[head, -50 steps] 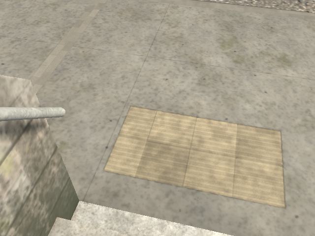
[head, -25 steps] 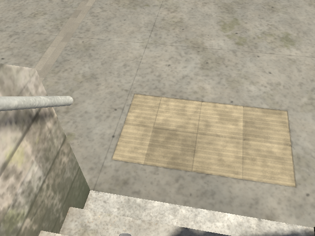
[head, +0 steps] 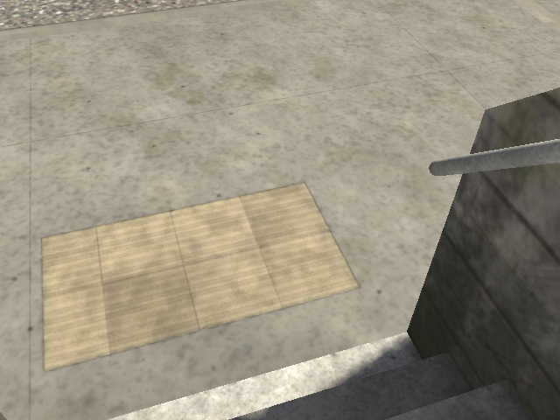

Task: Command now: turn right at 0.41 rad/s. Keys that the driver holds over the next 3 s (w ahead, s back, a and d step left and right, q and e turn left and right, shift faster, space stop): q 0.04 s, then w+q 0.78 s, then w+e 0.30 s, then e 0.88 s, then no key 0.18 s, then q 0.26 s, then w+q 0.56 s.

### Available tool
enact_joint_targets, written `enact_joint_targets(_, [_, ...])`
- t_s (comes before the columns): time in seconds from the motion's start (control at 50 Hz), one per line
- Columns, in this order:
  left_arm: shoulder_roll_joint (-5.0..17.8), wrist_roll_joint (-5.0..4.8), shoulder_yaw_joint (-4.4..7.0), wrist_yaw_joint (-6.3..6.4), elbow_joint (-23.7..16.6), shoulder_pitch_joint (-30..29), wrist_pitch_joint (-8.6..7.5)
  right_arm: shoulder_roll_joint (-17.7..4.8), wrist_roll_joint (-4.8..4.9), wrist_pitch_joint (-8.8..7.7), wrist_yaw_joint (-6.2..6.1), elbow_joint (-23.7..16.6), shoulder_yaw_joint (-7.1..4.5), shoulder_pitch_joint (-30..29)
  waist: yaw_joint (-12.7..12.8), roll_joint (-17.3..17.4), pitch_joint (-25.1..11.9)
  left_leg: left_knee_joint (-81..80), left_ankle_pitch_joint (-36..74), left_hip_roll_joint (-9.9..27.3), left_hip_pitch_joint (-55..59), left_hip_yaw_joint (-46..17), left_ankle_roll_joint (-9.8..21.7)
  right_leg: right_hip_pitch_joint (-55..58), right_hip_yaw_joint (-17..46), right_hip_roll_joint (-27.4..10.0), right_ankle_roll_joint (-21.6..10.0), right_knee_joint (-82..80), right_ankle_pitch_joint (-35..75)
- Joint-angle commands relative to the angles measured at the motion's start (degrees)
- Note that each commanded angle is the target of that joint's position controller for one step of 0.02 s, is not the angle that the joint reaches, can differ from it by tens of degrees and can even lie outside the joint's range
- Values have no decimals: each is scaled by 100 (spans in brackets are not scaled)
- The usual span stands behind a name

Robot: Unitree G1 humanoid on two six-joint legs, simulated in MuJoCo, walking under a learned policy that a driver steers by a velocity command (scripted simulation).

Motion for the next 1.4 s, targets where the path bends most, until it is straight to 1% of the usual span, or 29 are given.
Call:
enact_joint_targets(0.02, [1109,-152,448,-50,-481,-25,23,-1765,-211,298,40,-446,-654,129,394,972,398,-2406,-3314,1069,171,-1144,270,1563,220,461,-1093,-3646,-2022])
enact_joint_targets(0.06, [819,-38,692,427,99,1108,-4,449,-699,674,37,-548,45,40,702,-1323,-525,1231,-4986,1363,-2256,-1157,622,4183,3723,-159,-2673,-6137,-1251])
enact_joint_targets(0.08, [919,660,484,314,730,2719,-274,1109,-319,663,-3,-1280,404,-1372,2290,-1302,1406,2528,-3680,-1224,-7856,-3746,20,6041,9537,-2113,-3339,-8374,-1465])
enact_joint_targets(0.1, [1041,1486,357,91,812,3150,-323,1110,-124,449,85,-1364,576,-2274,2987,-243,2291,2055,-1446,-1998,-9374,-6355,-134,6933,10818,-2740,-2461,-9506,-5])
enact_joint_targets(0.12, [1474,1598,468,-188,393,2092,-237,638,141,214,130,-1224,398,-2575,2665,372,2194,2046,-171,-1972,-9173,-6320,-284,6218,10017,-2942,-1923,-9631,1194])
enact_joint_targets(0.14, [713,341,378,575,1529,1531,-13,-393,217,374,275,-827,-357,-1791,928,548,995,1931,-909,-918,-5107,-4867,-213,4778,6926,-2510,-1108,-8862,-223])
enact_joint_targets(0.16, [900,250,397,577,1468,574,-50,-430,219,649,259,-759,-421,-1655,508,-283,990,4006,-354,-1232,-3553,-3309,-513,2457,5668,-1845,-1307,-8379,-1955])
enact_joint_targets(0.18, [1285,464,506,-228,774,-1218,-598,-938,-121,518,478,-179,-262,-284,-226,-1984,2058,7543,734,-1598,-3488,-1967,-692,-856,3670,-1199,-1477,-8555,-1564])
enact_joint_targets(0.22, [638,533,434,-410,831,-2020,-833,-483,-85,602,722,-81,-85,-63,-811,8,630,9157,1368,-1318,-2505,-1637,-568,-1205,2862,-1462,-894,-8855,-318])
enact_joint_targets(0.4, [435,721,342,285,3321,2120,-1333,494,-284,289,627,-95,160,-2059,1218,-1073,466,5412,1641,-671,-5321,-1792,14,5479,1958,-1794,-792,-8468,1820])
enact_joint_targets(0.6, [30,829,-87,504,3498,1445,-1235,547,-557,423,827,594,433,-2035,674,-581,843,2265,3400,94,-2866,-1020,230,3805,1686,-2651,-1391,-7854,1098])
enact_joint_targets(0.74, [392,707,112,512,3522,828,-1277,250,-891,445,799,645,240,-2578,580,-832,887,1882,2010,-228,55,-25,490,2703,882,-2747,-644,-6554,1278])
enact_joint_targets(0.82, [1439,556,643,218,3595,503,-671,-433,-679,224,502,2271,-310,311,-457,1227,439,-2597,2696,-263,2761,435,414,3491,248,-1418,-198,-1529,-34])
enact_joint_targets(0.84, [922,801,585,-62,3555,965,-562,-653,-695,63,487,2359,-466,1130,-289,1284,-453,-430,3854,-44,5274,-175,879,1230,780,-1020,-353,51,-676])
enact_joint_targets(0.88, [298,326,498,-274,2469,-84,-925,-915,-877,73,633,2503,-512,1963,-525,680,-1368,1307,4664,921,6881,-1426,1852,-1721,945,-796,-633,819,-847])
enact_joint_targets(0.9, [441,59,505,-200,1824,-1035,-1202,-552,-595,19,705,2260,-370,955,-384,273,-86,995,2134,1782,5429,-2427,2035,-3000,1458,-1161,-580,-364,-112])
enact_joint_targets(0.94, [279,296,374,146,2142,-882,-1263,1144,-655,-29,810,1968,295,-116,326,-1134,602,1003,614,1706,2326,-2045,1580,-2573,2454,-2164,-772,-3204,2183])
enact_joint_targets(0.98, [31,374,342,168,2781,-78,-961,1326,-556,-57,650,1505,492,-858,743,-601,986,756,1156,963,-1278,-1050,1685,368,2013,-2041,-728,-5104,4626])
enact_joint_targets(1.0, [-113,534,254,-55,2990,343,-841,978,-540,-132,570,1190,493,-1553,1079,313,726,1137,494,132,-2867,-407,1441,2273,1501,-1593,-645,-4576,5494])
enact_joint_targets(1.04, [101,604,252,-154,3154,607,-954,1028,-625,-288,414,921,634,-1646,955,-491,225,2163,-1336,-538,-4036,547,783,4032,1221,-1235,-533,-6197,8279])
enact_joint_targets(1.16, [812,608,395,-4,2638,-1036,-906,454,-490,18,533,1544,539,277,138,-4,712,3910,67,1142,769,-2325,1073,1115,1685,-1587,-268,-8052,5370])
enact_joint_targets(1.2, [1011,433,592,43,3543,1456,-943,280,-679,119,781,1445,421,-599,1121,-447,62,5721,1337,516,-708,-962,615,5102,833,-976,-507,-8295,5480])
enact_joint_targets(1.22, [1233,175,744,191,3851,2175,-1033,-11,-350,270,860,1260,262,-1058,1688,-1815,541,7627,-332,-123,-932,-672,403,5583,783,-965,-691,-11512,5841])
enact_joint_targets(1.24, [1998,263,901,244,3922,2589,-952,-161,-571,276,1083,1272,60,-510,1413,-2694,-804,10760,-4693,-1318,-2843,52,11,8072,1712,-1782,-2044,-8282,10049])
enact_joint_targets(1.26, [2309,297,993,243,3589,2022,-1057,101,-296,222,1084,524,45,-1218,1226,-1913,-1126,10620,-4599,-1161,-4194,-217,-104,8416,2952,-2389,-2615,-7879,11176])
enact_joint_targets(1.28, [1886,605,988,302,3364,1459,-996,318,-113,151,935,-253,148,-2326,1335,-575,-849,9376,-4523,-702,-5043,-444,-80,8075,3124,-2764,-2554,-7767,9699])
enact_joint_targets(1.32, [1113,594,753,151,3370,909,-805,672,66,216,528,-286,219,-1667,370,-690,75,8957,-3614,-249,-5019,-1178,137,5151,4150,-3187,-2728,-8299,7579])
enact_joint_targets(1.34, [139,686,458,163,3342,866,-822,1217,-236,279,459,305,439,-679,64,148,565,7088,-1194,340,-4481,-1277,128,3818,3320,-2865,-2101,-8486,7549])
enact_joint_targets(1.4, [256,421,296,269,3161,1048,-1063,1194,-259,421,712,398,451,-1005,6,-460,573,5465,1672,-49,-1800,-129,-81,906,2319,-1374,-1446,-8218,5909])
Next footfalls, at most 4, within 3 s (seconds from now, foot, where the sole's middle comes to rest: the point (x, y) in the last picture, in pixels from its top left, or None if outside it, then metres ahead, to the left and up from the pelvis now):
0.04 right None -0.01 -0.04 -0.56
0.82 left None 0.15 0.24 -0.77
1.22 right None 0.41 0.15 -0.99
1.72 left None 0.54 0.45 -1.21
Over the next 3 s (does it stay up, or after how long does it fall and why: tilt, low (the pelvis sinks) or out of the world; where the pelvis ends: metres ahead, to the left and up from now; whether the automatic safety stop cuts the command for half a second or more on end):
stays up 0.48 0.47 -0.47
